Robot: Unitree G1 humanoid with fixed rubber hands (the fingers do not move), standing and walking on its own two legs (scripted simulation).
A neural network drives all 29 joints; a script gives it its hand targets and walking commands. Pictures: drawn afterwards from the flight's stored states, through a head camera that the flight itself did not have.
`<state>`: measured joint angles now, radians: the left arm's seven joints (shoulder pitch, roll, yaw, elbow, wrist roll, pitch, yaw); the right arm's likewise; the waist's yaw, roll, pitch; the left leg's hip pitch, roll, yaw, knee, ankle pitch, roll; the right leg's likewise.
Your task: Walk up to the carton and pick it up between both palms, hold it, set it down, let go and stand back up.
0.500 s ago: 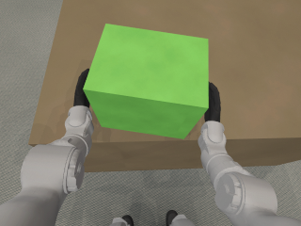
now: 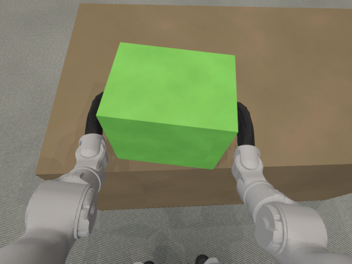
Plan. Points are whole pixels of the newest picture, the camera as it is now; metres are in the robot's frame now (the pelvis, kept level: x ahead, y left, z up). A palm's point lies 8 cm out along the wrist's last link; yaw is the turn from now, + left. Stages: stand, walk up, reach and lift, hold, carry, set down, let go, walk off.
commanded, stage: reach and lift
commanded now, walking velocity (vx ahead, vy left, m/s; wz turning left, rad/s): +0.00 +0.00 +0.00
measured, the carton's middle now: (170, 111) +0.48 -0.01 +0.00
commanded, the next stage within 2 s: none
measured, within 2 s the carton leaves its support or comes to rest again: leaves its support in 0.60 s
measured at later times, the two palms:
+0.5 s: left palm (90, 150) +0.38 +0.17 +0.01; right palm (249, 156) +0.35 -0.18 +0.01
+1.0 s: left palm (76, 131) +0.36 +0.15 +0.14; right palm (286, 155) +0.31 -0.18 +0.12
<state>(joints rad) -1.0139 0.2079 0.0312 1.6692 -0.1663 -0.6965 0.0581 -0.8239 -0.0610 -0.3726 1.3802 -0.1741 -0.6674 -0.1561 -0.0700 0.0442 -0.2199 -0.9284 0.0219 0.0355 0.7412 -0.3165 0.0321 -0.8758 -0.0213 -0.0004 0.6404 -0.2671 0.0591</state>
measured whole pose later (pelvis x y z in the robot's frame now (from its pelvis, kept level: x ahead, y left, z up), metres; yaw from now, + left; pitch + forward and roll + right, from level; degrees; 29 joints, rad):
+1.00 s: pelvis -0.07 +0.01 +0.00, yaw +0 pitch +16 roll -3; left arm -0.98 0.19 -0.15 1.28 -0.29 0.04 0.17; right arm -0.68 -0.06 -0.23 0.79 0.02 0.25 -0.22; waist -0.07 0.06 -0.36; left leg -0.80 0.03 0.03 0.76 -0.25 0.03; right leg -0.74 -0.01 0.00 0.64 -0.19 0.05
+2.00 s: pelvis -0.05 -0.04 +0.03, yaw +2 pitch +4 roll +1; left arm -0.65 0.11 0.25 0.63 -0.12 0.40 0.15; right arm -0.72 -0.07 -0.04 0.59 0.04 0.49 -0.27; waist -0.02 0.04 -0.18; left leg -0.37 0.02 0.03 0.46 -0.16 -0.02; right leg -0.39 -0.01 0.01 0.50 -0.19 0.00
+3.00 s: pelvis -0.05 -0.04 +0.04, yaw +2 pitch +2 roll +0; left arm -0.61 0.11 0.25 0.40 -0.08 0.55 0.15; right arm -0.71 -0.08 -0.03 0.46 0.05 0.55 -0.27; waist -0.02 0.04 -0.15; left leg -0.33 0.02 0.03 0.42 -0.14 -0.01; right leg -0.33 -0.01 0.01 0.44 -0.15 0.01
